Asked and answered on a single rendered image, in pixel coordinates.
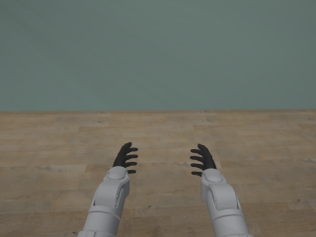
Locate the left robot forearm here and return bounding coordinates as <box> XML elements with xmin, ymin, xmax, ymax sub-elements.
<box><xmin>77</xmin><ymin>166</ymin><xmax>130</xmax><ymax>237</ymax></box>

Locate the left robot hand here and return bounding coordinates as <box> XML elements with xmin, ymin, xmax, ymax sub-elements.
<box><xmin>113</xmin><ymin>142</ymin><xmax>138</xmax><ymax>174</ymax></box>

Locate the right robot forearm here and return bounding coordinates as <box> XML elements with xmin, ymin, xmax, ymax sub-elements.
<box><xmin>200</xmin><ymin>168</ymin><xmax>255</xmax><ymax>237</ymax></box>

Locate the right robot hand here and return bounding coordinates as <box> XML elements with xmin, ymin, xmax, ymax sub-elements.
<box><xmin>190</xmin><ymin>144</ymin><xmax>217</xmax><ymax>177</ymax></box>

